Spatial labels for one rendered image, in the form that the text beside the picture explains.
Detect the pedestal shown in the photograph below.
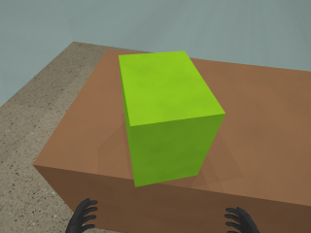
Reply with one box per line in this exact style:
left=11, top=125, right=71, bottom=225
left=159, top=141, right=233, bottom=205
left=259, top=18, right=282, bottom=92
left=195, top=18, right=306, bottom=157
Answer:
left=32, top=49, right=311, bottom=233

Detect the carton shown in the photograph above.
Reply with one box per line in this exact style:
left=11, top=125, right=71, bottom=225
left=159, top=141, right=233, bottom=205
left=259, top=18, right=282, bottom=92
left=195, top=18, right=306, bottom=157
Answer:
left=119, top=50, right=225, bottom=187

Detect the robot left hand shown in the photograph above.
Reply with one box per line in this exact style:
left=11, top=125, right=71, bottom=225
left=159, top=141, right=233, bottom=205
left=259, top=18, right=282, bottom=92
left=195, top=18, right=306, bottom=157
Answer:
left=65, top=198, right=98, bottom=233

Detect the robot right hand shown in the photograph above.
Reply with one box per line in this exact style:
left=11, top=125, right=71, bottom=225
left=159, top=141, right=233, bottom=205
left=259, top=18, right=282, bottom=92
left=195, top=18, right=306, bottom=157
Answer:
left=225, top=207, right=259, bottom=233

